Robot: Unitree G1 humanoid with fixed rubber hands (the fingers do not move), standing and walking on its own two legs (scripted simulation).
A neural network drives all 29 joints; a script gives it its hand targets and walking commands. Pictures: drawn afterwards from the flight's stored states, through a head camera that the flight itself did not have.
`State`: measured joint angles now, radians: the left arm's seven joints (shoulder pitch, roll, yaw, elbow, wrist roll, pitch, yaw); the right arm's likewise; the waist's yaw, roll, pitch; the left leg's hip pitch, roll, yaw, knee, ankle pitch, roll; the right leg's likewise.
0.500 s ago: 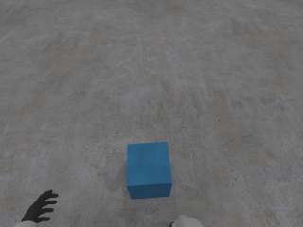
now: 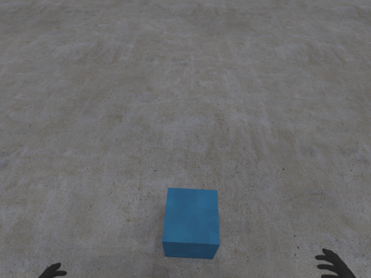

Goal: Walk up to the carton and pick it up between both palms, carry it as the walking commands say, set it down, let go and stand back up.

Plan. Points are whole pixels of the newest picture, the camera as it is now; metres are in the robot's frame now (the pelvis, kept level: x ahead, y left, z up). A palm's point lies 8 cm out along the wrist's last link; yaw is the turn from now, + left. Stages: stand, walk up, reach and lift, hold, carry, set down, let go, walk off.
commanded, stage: walk up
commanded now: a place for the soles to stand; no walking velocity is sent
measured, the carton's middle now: (190, 224) +0.45 +0.00 -0.63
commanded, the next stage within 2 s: reach and lift in 0.92 s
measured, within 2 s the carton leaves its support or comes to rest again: neither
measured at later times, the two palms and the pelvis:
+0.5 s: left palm out of the picture +0.12 +0.31 -0.08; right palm out of the picture +0.10 -0.32 -0.09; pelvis +0.00 +0.00 +0.02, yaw -1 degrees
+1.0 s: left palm (54, 266) +0.16 +0.30 -0.07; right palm out of the picture +0.14 -0.32 -0.08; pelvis +0.01 -0.01 +0.01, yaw -2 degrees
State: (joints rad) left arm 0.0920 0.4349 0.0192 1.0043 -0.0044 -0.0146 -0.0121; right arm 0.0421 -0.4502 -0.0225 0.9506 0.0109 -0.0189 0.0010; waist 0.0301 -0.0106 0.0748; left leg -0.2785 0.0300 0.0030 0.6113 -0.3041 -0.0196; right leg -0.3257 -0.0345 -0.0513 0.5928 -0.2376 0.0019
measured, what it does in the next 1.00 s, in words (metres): stands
